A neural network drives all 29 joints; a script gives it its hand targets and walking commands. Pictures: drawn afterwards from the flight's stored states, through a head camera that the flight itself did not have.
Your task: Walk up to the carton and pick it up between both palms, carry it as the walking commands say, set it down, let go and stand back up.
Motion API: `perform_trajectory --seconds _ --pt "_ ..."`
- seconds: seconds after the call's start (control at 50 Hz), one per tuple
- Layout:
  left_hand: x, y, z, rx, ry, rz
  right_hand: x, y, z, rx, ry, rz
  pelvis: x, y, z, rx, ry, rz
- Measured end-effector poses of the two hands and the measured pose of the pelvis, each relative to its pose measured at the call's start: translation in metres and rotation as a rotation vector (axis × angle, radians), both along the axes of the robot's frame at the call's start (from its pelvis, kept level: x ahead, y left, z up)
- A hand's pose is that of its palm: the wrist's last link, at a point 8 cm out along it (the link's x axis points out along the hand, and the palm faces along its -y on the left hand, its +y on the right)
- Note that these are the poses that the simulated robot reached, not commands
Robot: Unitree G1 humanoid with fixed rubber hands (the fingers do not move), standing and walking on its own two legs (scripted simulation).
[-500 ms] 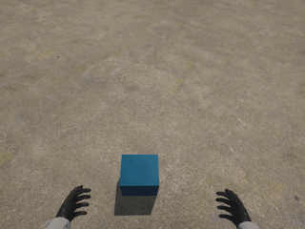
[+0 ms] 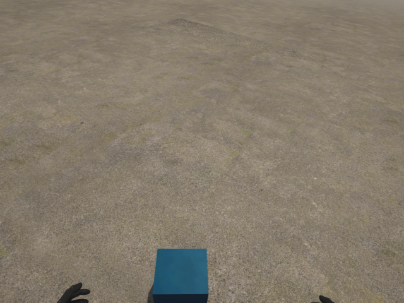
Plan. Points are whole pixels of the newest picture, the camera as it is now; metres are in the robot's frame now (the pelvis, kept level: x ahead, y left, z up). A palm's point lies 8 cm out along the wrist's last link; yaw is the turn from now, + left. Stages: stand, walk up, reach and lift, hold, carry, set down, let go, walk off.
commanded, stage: stand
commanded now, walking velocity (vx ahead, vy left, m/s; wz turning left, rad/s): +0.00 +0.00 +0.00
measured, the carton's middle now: (181, 280) +0.43 +0.07 -0.66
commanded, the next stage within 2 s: none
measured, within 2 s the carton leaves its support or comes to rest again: neither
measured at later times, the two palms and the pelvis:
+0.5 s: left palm out of the picture +0.07 +0.28 -0.09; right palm out of the picture +0.05 -0.28 -0.10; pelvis -0.02 +0.01 +0.01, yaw +0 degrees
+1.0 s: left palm out of the picture +0.00 +0.30 -0.11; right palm out of the picture +0.00 -0.29 -0.10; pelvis -0.05 +0.00 +0.01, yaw +0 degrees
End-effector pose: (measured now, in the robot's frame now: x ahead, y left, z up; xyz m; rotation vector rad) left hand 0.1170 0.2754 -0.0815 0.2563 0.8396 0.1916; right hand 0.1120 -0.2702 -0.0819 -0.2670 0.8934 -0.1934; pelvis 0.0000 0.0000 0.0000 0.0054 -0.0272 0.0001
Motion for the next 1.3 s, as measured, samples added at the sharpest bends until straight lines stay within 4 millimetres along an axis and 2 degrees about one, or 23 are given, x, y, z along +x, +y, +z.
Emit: perform_trajectory --seconds 0.08,0.16,0.36,0.54,0.82,1.04,1.3 --pt "-0.004 0.013 0.000 0.028 0.003 0.016 -0.013 -0.015 0.000 -0.033 0.017 -0.038 0.004 0.001 0.001 -0.001 0.004 -0.001" --pt "-0.006 0.017 0.000 0.040 0.008 0.013 -0.023 -0.021 0.000 -0.048 0.029 -0.059 0.003 0.001 0.002 -0.003 0.003 -0.004" --pt "-0.021 0.011 -0.006 0.018 0.044 -0.009 -0.046 -0.013 -0.007 -0.026 0.079 -0.063 -0.008 0.004 0.006 -0.006 -0.001 -0.008" --pt "-0.050 0.010 -0.014 0.004 0.113 0.001 -0.069 -0.008 -0.015 -0.011 0.141 -0.061 -0.021 0.005 0.008 -0.007 -0.005 -0.005" --pt "-0.099 0.021 -0.023 0.017 0.232 0.032 -0.101 -0.014 -0.019 -0.020 0.228 -0.070 -0.039 0.006 0.010 -0.007 -0.018 0.001" --pt "-0.117 0.022 -0.027 0.021 0.292 0.039 -0.113 -0.017 -0.021 -0.019 0.273 -0.073 -0.046 0.005 0.011 -0.008 -0.024 0.005" --pt "-0.113 0.020 -0.028 0.018 0.311 0.038 -0.112 -0.018 -0.022 -0.020 0.298 -0.066 -0.047 0.004 0.012 -0.010 -0.026 0.009"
